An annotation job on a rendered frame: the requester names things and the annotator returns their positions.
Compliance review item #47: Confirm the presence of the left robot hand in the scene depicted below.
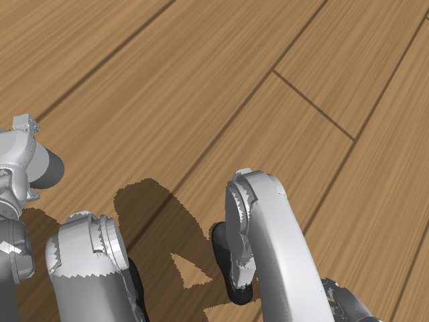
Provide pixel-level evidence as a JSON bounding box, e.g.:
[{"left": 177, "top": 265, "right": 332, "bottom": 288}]
[{"left": 0, "top": 113, "right": 41, "bottom": 202}]

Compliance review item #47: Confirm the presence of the left robot foot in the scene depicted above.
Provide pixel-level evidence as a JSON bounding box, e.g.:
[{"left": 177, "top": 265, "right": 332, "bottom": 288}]
[{"left": 128, "top": 257, "right": 150, "bottom": 322}]

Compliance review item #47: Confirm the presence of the right robot foot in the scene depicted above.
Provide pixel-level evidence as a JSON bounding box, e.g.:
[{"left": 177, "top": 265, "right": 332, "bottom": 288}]
[{"left": 211, "top": 222, "right": 253, "bottom": 305}]

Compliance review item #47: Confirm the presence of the mug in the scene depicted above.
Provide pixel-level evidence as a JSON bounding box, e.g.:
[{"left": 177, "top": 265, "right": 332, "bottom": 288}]
[{"left": 25, "top": 137, "right": 64, "bottom": 189}]

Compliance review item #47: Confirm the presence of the left robot arm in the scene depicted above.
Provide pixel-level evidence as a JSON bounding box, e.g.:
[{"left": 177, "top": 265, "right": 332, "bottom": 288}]
[{"left": 0, "top": 164, "right": 35, "bottom": 322}]

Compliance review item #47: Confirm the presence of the right robot hand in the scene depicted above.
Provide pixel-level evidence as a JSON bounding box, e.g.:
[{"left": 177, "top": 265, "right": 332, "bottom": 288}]
[{"left": 321, "top": 278, "right": 373, "bottom": 322}]

